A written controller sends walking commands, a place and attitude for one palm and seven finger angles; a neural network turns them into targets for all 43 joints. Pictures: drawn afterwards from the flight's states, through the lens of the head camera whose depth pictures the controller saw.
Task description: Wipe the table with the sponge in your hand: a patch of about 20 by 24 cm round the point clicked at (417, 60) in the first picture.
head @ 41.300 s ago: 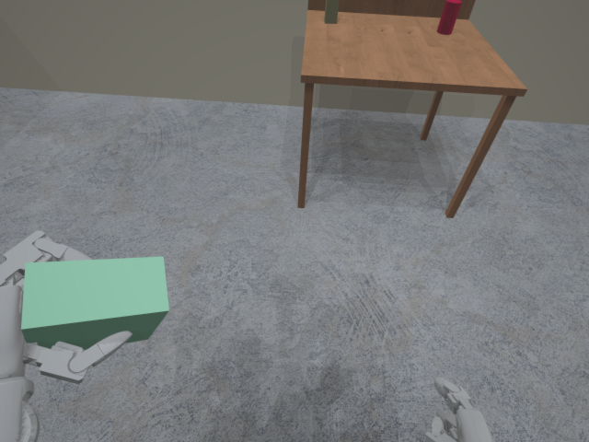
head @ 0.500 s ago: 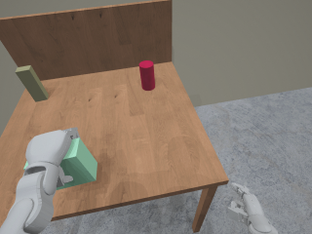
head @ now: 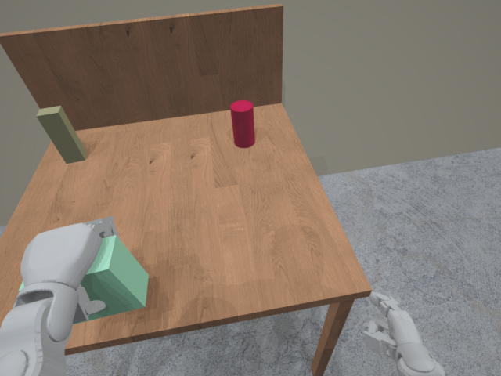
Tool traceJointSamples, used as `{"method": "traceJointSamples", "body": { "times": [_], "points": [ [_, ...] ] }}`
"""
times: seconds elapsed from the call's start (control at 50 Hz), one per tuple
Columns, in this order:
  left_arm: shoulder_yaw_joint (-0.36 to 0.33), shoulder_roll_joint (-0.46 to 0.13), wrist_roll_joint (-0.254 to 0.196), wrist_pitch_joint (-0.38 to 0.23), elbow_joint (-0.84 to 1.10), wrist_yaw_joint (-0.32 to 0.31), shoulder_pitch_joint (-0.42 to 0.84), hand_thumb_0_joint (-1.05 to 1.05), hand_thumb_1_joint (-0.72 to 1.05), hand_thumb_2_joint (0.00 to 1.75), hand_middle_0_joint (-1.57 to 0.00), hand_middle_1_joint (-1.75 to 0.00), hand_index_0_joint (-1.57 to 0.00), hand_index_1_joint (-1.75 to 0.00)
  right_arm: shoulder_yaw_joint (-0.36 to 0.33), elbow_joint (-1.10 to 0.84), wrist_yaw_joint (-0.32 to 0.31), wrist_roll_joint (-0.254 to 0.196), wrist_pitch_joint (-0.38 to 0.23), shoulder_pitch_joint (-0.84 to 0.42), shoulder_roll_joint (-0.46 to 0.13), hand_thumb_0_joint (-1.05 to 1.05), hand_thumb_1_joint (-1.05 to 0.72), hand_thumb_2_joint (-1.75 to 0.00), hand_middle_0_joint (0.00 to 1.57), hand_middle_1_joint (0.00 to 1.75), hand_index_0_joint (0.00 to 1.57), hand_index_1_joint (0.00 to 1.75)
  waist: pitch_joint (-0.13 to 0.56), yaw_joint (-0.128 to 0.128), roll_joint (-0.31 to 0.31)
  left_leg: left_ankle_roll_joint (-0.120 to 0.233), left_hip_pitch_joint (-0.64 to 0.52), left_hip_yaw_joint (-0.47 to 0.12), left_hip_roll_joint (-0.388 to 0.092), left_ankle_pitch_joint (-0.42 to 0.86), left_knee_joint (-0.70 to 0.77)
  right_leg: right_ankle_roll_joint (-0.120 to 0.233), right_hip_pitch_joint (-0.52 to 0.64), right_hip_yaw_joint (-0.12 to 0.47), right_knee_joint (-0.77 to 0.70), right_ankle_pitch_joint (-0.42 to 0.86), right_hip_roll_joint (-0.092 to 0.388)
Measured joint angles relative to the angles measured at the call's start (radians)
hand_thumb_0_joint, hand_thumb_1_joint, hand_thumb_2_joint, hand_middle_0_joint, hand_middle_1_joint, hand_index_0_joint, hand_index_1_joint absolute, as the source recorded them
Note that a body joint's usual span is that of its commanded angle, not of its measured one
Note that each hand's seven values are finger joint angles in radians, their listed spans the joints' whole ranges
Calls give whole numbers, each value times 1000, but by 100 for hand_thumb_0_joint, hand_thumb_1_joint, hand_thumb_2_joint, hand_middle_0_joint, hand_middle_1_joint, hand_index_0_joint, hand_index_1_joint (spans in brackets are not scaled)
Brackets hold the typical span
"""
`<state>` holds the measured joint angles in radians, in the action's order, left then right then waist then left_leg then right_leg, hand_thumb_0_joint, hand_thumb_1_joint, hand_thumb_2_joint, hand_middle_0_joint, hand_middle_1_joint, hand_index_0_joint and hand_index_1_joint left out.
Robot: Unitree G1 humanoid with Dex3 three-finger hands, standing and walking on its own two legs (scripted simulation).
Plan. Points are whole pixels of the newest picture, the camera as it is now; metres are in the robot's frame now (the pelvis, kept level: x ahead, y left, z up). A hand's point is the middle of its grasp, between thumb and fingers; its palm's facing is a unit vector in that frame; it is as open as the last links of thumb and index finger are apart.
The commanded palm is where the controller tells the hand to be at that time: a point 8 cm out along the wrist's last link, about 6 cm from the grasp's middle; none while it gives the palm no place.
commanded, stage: bring the sponge back beside the body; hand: left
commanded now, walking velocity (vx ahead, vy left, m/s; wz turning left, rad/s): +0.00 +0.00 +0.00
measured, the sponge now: (98, 287) +0.20 +0.28 +0.06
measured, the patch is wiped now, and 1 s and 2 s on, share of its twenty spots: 1.00 1.00 1.00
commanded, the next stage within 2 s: step back with the hand held close in 0.54 s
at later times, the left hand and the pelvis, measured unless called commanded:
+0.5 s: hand (80, 286) +0.17 +0.28 +0.11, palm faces +0.05 -0.12 -0.99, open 9.9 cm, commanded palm +0.15 +0.28 +0.17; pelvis -0.01 +0.00 +0.00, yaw +0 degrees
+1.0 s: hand (91, 279) +0.17 +0.24 +0.14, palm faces +0.33 -0.86 -0.38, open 9.9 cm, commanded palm +0.12 +0.28 +0.17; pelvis -0.03 +0.00 -0.02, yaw +1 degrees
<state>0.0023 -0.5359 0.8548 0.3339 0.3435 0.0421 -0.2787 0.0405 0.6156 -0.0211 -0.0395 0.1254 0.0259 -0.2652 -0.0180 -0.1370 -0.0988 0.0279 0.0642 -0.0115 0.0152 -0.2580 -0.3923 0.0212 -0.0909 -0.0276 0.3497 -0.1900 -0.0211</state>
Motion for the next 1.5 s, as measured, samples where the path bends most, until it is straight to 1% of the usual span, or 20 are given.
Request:
{"method": "traceJointSamples", "body": {
  "times": [0.24, 0.34, 0.68, 0.7, 0.72, 0.74, 0.76, 0.78, 0.8, 0.82, 0.84, 0.88, 0.92, 1.02, 1.1, 1.18, 1.28, 1.32, 1.42, 1.5],
  "points": [
    [-27, -15, -19, -15, 65, 3, -82, 0, -50, 108, -76, -134, -76, -136, 3, -9, 0, 1, -10, 11, 4, 1, -90, -90, 20, 30, 19, 29, -3, -1, -1, -3, 0, 1, -5, -2, -15, 3, 3, 1, 7, 2, -5],
    [-28, -17, -19, -20, 49, -1, -73, 0, -50, 108, -76, -134, -76, -136, 7, -5, -4, 1, -14, 13, 6, 1, -90, -90, 20, 30, 20, 29, -7, -5, 0, -5, 2, -1, -7, 0, -18, 5, 2, 0, 8, 6, -7],
    [-26, -12, -19, -17, 36, -7, -67, 0, -50, 108, -76, -134, -76, -136, 6, 0, -5, -1, -22, 13, 5, 1, -90, -90, 20, 30, 20, 30, -2, 6, -2, -9, 6, 2, -9, 9, -18, 9, -7, 3, 14, 13, -9],
    [-72, 7, -208, -49, 42, -14, -66, 0, -50, 108, -76, -134, -76, -136, 2, -28, -8, -3, -17, 23, 5, 1, -90, -90, 20, 30, 20, 30, -5, 10, -3, -9, 19, -2, -11, 6, -29, 9, -14, -1, 17, 13, -11],
    [-128, 29, -408, -102, 46, -23, -66, 0, -50, 108, -76, -134, -76, -136, 3, -61, -15, -1, -27, 36, 8, 1, -90, -90, 20, 30, 20, 30, -9, 16, 0, -10, 38, -5, -12, 1, -46, 8, -28, -5, 26, 12, -12],
    [-174, 48, -561, -160, 46, -37, -71, 0, -50, 108, -76, -134, -76, -136, 7, -86, -22, 2, -44, 49, 13, 1, -90, -90, 20, 30, 20, 30, -11, 28, 10, -11, 60, -9, -13, -4, -63, 8, -48, -9, 38, 9, -13],
    [-209, 66, -674, -209, 53, -53, -80, 0, -50, 108, -76, -134, -76, -136, 10, -106, -26, 3, -59, 63, 20, 1, -90, -90, 20, 30, 20, 30, -11, 42, 23, -12, 84, -15, -12, -8, -79, 8, -68, -15, 52, 4, -12],
    [-235, 83, -755, -248, 70, -68, -93, 0, -50, 108, -76, -134, -76, -136, 13, -120, -30, 5, -72, 77, 28, 1, -90, -90, 20, 30, 20, 30, -10, 57, 39, -13, 106, -19, -11, -11, -93, 8, -89, -20, 67, -1, -11],
    [-254, 100, -813, -280, 93, -83, -109, 0, -50, 108, -76, -134, -76, -136, 16, -127, -33, 6, -81, 91, 34, 1, -90, -90, 20, 30, 20, 30, -7, 72, 56, -15, 125, -23, -9, -14, -107, 7, -109, -24, 84, -8, -8],
    [-269, 115, -856, -307, 120, -96, -129, 0, -50, 108, -76, -134, -76, -136, 17, -129, -36, 9, -87, 105, 39, 1, -90, -90, 20, 30, 20, 30, -5, 85, 72, -15, 142, -24, -7, -18, -119, 7, -128, -25, 102, -15, -6],
    [-279, 128, -885, -331, 145, -108, -150, -1, -50, 108, -76, -134, -76, -136, 17, -127, -39, 12, -90, 118, 41, 1, -90, -90, 20, 30, 20, 30, 0, 97, 85, -15, 157, -24, -5, -22, -132, 6, -145, -26, 119, -22, -3],
    [-289, 147, -919, -367, 187, -124, -189, -1, -50, 108, -75, -135, -76, -136, 8, -116, -41, 16, -91, 147, 39, 1, -90, -90, 20, 30, 20, 30, 14, 117, 101, -12, 186, -24, 0, -31, -157, 2, -176, -26, 150, -35, 2],
    [-298, 152, -935, -390, 210, -133, -219, -1, -50, 108, -75, -135, -76, -136, -6, -98, -43, 17, -88, 172, 34, 1, -90, -90, 20, 30, 20, 30, 26, 131, 107, -9, 211, -24, 4, -40, -181, -1, -201, -27, 174, -44, 7],
    [-329, 129, -945, -413, 199, -150, -245, -1, -50, 108, -75, -135, -76, -136, -33, -57, -50, 13, -79, 218, 22, 1, -90, -90, 20, 30, 20, 30, 45, 150, 106, -4, 269, -26, 7, -50, -236, -7, -249, -30, 211, -46, 9],
    [-344, 123, -941, -423, 192, -165, -251, -1, -50, 108, -75, -135, -76, -136, -37, -50, -51, 13, -89, 234, 19, 1, -90, -90, 20, 30, 20, 30, 52, 160, 106, 2, 312, -25, 8, -49, -271, -11, -284, -31, 231, -36, 10],
    [-346, 126, -927, -439, 207, -174, -262, -1, -50, 108, -75, -135, -76, -136, -30, -56, -52, 20, -108, 239, 23, 2, -90, -90, 20, 30, 20, 30, 57, 161, 108, 11, 343, -19, 11, -42, -290, -18, -314, -26, 244, -23, 14],
    [-358, 132, -899, -459, 197, -175, -239, -1, -50, 108, -76, -135, -76, -136, -21, -71, -52, 28, -136, 236, 36, 2, -90, -90, 20, 30, 20, 30, 54, 152, 102, 18, 366, -19, 14, -40, -316, -28, -338, -9, 275, -36, 5],
    [-363, 137, -894, -463, 188, -174, -221, -1, -50, 108, -76, -135, -76, -136, -18, -72, -49, 29, -143, 231, 42, 1, -90, -90, 20, 30, 20, 30, 51, 146, 102, 16, 373, -20, 15, -43, -330, -22, -342, -6, 285, -21, 3],
    [-344, 167, -897, -467, 185, -177, -190, -1, -50, 108, -76, -135, -76, -136, -12, -57, -42, 35, -144, 206, 49, 1, -90, -90, 21, 30, 20, 30, 57, 139, 102, 10, 401, -17, 4, -91, -360, -11, -356, -22, 291, -25, 6],
    [-321, 171, -906, -473, 222, -182, -195, -1, -50, 108, -76, -135, -76, -136, -13, -47, -37, 40, -140, 181, 50, 1, -90, -90, 21, 30, 20, 30, 45, 148, 121, 2, 415, -7, -4, -65, -347, -12, -363, -34, 279, -9, 17]
  ]
}}
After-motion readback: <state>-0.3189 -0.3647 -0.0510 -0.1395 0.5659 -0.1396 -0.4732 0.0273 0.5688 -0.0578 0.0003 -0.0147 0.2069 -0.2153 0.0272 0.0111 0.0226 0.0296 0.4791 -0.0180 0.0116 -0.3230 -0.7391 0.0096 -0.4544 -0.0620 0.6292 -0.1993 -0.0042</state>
